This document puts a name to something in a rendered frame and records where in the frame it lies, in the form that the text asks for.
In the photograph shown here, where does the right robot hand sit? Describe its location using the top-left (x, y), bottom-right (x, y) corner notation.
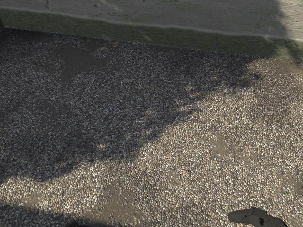
top-left (227, 206), bottom-right (288, 227)

